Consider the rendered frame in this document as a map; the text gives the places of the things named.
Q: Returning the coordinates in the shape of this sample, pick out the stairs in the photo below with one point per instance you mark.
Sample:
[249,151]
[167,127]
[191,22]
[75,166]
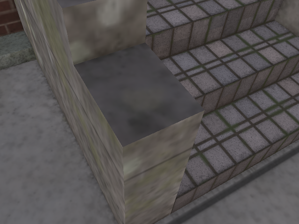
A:
[242,67]

